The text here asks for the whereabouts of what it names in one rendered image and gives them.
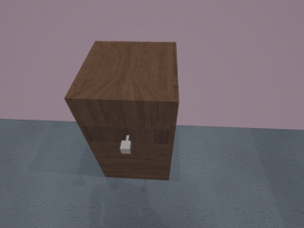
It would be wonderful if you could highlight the cabinet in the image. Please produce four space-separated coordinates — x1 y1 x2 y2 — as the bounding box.
64 41 180 181

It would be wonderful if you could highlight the handle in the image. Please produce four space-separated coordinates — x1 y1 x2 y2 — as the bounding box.
120 135 132 154

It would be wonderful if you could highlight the drawer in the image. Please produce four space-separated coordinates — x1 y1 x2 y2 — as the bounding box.
85 125 170 144

